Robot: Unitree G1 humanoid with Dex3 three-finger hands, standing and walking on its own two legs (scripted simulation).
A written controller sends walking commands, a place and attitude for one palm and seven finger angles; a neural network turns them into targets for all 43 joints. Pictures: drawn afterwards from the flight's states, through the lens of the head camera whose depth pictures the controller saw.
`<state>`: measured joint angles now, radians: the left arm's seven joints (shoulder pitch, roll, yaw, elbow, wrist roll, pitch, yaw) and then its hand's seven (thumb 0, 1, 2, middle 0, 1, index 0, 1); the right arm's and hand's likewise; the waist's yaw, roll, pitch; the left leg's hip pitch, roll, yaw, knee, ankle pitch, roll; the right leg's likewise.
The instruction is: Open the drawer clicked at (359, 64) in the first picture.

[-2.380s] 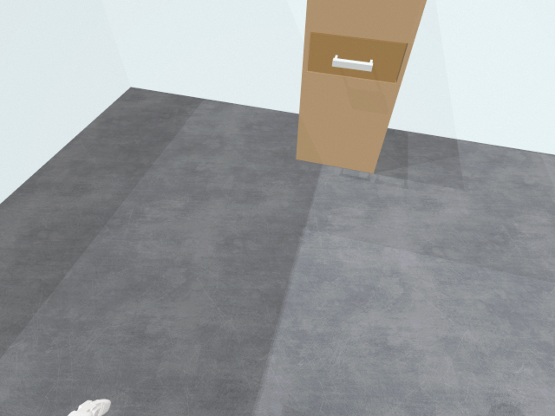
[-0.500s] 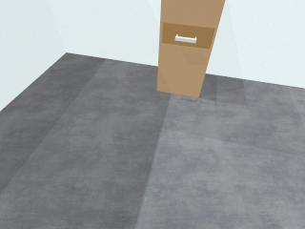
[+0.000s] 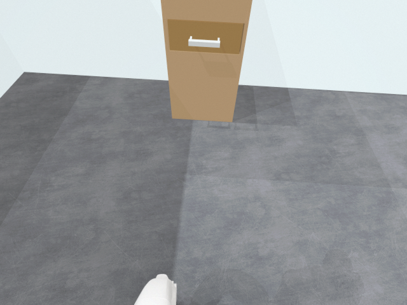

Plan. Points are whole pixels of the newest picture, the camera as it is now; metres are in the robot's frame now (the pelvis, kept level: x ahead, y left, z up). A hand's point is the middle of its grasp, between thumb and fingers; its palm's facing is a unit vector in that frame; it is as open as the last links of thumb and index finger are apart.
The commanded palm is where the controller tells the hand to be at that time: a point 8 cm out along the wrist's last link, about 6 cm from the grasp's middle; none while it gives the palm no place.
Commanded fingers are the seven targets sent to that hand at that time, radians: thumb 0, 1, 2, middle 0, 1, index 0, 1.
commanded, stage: walk to a spot facing it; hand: left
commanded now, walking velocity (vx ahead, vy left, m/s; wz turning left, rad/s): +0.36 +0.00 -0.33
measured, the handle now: (204, 41) +1.34 +0.12 -0.16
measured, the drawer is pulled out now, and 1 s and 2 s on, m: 0.00 0.00 0.00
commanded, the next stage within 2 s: turn to face it in 1.08 s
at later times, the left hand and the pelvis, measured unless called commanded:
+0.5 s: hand (135, 214) +0.34 +0.22 -0.15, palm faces -0.23 -0.96 -0.19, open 7.4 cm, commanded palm none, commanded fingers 0.00 0.90 0.90 -0.20 -0.30 -0.20 -0.30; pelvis +0.20 +0.05 +0.01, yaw -14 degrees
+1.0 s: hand (171, 174) +0.50 +0.15 -0.18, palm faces -0.31 -0.93 -0.20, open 7.3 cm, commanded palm none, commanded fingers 0.00 0.90 0.90 -0.20 -0.30 -0.20 -0.30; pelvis +0.41 -0.03 -0.01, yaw -22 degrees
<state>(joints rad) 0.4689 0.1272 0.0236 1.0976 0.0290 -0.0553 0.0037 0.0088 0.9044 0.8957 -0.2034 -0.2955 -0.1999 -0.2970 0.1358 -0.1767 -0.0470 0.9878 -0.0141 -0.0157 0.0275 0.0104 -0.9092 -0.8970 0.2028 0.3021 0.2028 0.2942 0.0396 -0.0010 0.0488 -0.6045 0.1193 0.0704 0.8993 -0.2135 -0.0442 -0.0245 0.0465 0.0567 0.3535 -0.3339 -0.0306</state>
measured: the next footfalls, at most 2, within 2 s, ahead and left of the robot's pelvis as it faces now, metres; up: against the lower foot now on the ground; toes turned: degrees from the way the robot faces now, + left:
left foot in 0.12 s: +0.21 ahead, +0.15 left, +0.00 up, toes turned +5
right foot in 0.68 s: +0.35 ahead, -0.14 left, +0.00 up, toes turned -26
